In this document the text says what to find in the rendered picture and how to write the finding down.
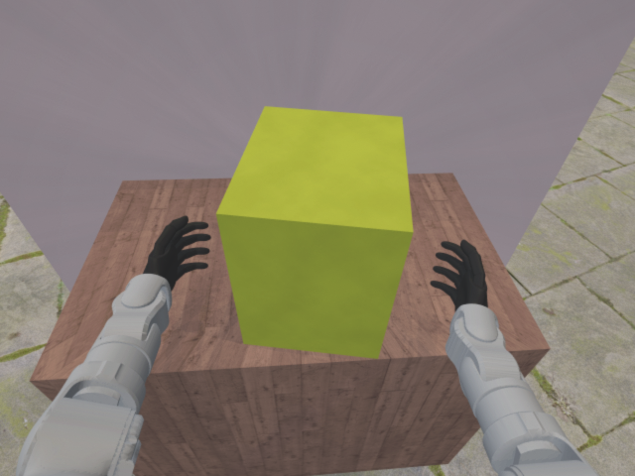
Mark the left robot hand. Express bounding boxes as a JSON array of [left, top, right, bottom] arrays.
[[143, 216, 211, 291]]

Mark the pedestal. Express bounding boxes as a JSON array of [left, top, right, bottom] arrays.
[[30, 173, 551, 476]]

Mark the right robot forearm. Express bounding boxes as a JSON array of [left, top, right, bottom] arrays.
[[445, 303, 599, 476]]

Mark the left robot forearm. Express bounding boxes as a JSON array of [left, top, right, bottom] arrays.
[[16, 274, 172, 476]]

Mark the right robot hand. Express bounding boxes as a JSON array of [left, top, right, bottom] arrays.
[[431, 240, 488, 311]]

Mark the left robot upper arm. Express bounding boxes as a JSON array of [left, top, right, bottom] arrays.
[[23, 398, 144, 476]]

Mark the carton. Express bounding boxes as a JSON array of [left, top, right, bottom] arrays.
[[216, 106, 414, 359]]

